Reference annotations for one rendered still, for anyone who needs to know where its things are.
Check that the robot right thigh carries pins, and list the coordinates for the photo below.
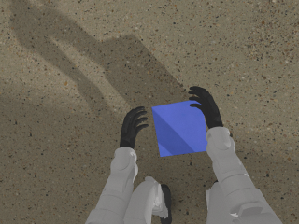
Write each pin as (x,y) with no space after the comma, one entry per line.
(217,212)

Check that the carton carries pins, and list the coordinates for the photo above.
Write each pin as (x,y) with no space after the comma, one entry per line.
(180,128)

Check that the left robot hand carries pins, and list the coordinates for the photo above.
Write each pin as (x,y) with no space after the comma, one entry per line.
(129,128)

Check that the robot thigh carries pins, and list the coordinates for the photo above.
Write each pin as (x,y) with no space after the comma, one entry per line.
(143,199)
(217,212)

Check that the robot left thigh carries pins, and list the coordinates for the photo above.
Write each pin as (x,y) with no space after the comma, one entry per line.
(143,199)

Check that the right robot forearm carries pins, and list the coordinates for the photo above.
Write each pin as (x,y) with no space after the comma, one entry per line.
(241,196)

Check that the right robot hand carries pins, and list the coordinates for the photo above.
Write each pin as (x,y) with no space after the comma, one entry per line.
(207,106)

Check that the right robot upper arm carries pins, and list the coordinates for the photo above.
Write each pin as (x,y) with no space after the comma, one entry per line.
(262,218)

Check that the left robot forearm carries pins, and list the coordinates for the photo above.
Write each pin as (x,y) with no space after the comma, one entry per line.
(116,195)

